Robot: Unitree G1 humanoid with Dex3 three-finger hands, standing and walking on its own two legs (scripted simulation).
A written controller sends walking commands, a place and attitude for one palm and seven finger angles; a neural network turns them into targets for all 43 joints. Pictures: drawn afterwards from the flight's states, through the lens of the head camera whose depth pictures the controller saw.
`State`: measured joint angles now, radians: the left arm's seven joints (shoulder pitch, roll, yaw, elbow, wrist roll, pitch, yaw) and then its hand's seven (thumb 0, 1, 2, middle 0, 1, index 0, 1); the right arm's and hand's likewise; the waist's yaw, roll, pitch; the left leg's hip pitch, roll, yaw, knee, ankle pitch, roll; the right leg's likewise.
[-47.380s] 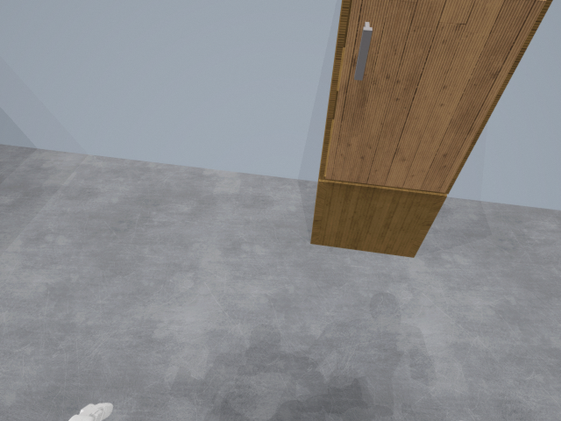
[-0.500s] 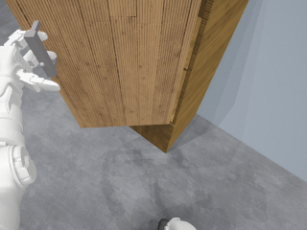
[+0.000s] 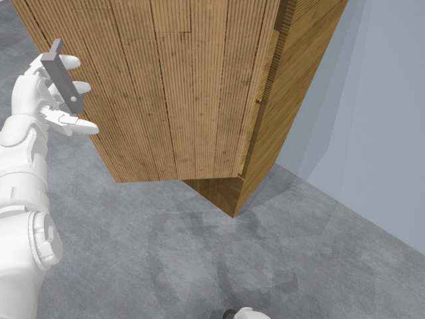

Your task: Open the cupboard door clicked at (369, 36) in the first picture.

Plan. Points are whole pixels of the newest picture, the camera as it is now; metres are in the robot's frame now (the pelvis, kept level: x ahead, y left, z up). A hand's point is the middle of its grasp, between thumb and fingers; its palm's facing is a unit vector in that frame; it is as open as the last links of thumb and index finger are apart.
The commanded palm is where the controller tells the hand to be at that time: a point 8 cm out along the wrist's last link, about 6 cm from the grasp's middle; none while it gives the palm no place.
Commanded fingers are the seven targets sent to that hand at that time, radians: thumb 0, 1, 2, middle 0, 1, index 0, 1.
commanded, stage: slide the fingers in behind the handle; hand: left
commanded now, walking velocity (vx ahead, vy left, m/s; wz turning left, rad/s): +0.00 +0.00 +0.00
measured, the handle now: (68, 78) +0.53 +0.25 +0.14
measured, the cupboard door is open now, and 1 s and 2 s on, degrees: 42 43 72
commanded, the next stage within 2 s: close the thumb around the handle in 0.18 s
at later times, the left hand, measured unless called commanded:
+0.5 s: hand (74, 96) +0.48 +0.23 +0.13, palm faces +0.01 -1.00 -0.02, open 12.6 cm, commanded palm +0.46 +0.27 +0.13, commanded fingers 0.00 0.17 0.59 -0.35 -1.27 -0.35 -1.27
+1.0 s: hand (78, 98) +0.48 +0.22 +0.13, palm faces +0.03 -1.00 -0.02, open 5.4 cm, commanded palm +0.45 +0.26 +0.13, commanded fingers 0.00 0.90 0.90 -0.40 -1.35 -0.40 -1.35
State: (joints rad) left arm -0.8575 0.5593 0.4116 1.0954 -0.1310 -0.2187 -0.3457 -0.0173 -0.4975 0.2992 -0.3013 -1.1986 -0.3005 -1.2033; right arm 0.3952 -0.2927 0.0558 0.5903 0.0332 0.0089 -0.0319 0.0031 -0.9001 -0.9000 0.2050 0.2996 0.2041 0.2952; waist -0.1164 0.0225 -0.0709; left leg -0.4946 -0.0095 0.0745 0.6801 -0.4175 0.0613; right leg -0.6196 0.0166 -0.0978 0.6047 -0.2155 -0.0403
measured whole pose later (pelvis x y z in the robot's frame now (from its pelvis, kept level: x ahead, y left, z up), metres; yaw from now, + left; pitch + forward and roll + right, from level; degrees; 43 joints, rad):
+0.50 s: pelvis +0.00 +0.00 +0.00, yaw +1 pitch +14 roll -2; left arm -0.93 0.59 0.39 1.17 -0.13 -0.23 -0.36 -0.02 -0.29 0.39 -0.32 -1.23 -0.32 -1.23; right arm 0.42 -0.30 0.06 0.62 0.03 0.00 -0.04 0.00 -0.90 -0.90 0.20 0.30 0.20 0.30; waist -0.13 0.02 -0.06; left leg -0.54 -0.02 0.07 0.70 -0.42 0.06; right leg -0.65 0.01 -0.11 0.61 -0.21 -0.04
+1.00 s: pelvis +0.00 +0.00 +0.00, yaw +0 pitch +13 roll -2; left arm -0.87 0.53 0.39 1.10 -0.14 -0.23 -0.31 0.00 0.78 0.84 -0.38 -1.34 -0.37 -1.35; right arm 0.40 -0.29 0.05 0.61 0.03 0.00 -0.03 0.00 -0.90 -0.90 0.20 0.30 0.20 0.30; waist -0.11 0.03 -0.07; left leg -0.49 -0.01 0.06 0.68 -0.42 0.06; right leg -0.61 0.02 -0.10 0.60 -0.22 -0.04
